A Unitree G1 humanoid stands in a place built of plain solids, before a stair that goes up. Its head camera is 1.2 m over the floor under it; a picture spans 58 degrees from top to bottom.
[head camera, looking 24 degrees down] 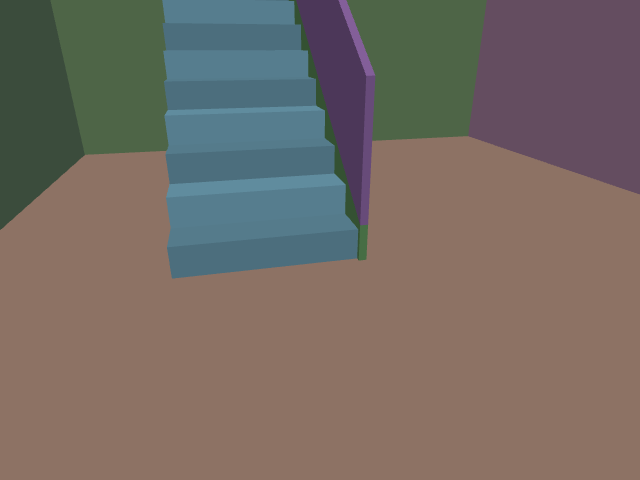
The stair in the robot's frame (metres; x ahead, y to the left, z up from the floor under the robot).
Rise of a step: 0.20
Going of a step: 0.28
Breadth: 1.11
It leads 14 degrees to the left of straight ahead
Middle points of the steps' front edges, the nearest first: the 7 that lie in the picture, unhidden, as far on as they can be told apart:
2.28 0.30 0.20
2.56 0.37 0.39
2.83 0.43 0.59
3.10 0.50 0.79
3.37 0.56 0.98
3.64 0.63 1.18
3.91 0.69 1.37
